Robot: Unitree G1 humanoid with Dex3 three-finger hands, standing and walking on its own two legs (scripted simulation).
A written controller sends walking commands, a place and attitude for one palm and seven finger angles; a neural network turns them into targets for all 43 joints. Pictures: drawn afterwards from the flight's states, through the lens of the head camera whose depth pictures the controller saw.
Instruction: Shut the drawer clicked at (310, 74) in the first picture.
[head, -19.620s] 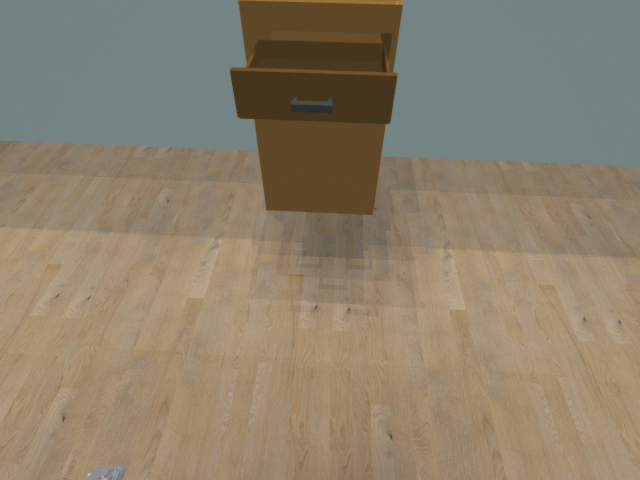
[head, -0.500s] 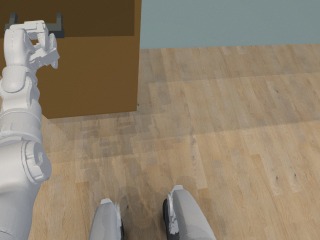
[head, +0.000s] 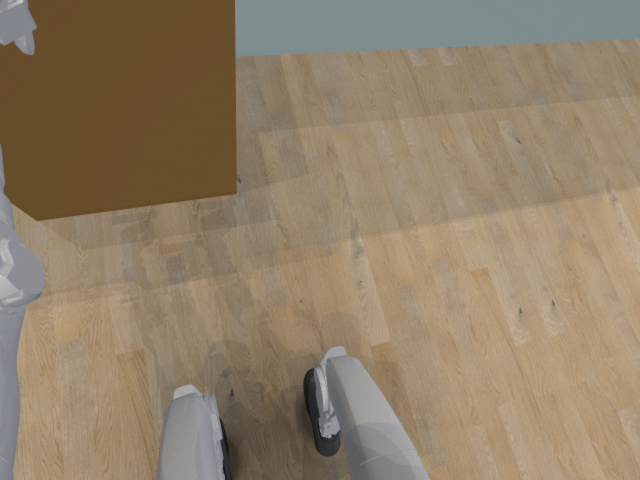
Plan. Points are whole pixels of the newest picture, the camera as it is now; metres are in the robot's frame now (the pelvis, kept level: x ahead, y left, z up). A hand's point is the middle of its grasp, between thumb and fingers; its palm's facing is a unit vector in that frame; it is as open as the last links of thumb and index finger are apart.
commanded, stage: push the drawer shut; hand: left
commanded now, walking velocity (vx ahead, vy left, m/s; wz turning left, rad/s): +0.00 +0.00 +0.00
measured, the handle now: out of the picture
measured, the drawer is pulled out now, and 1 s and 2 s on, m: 0.00 0.00 0.00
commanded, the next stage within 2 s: pull the fist back off the drawer in 0.18 s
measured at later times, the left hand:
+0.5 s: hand out of the picture +0.61 +0.21 +0.08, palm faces +0.02 -1.00 -0.04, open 3.4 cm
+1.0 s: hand (9, 18) +0.60 +0.20 +0.08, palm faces +0.07 -1.00 -0.02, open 3.1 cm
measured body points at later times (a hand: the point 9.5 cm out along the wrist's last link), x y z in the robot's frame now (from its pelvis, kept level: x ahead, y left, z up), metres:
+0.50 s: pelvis -0.02 +0.01 -0.02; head +0.21 +0.06 +0.37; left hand +0.61 +0.27 +0.08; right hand -0.06 -0.24 -0.10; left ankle +0.02 +0.12 -0.61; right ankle +0.07 -0.15 -0.61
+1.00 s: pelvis +0.01 +0.01 +0.01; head +0.21 +0.04 +0.42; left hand +0.59 +0.26 +0.08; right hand -0.02 -0.24 -0.08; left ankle +0.02 +0.12 -0.61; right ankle +0.07 -0.15 -0.61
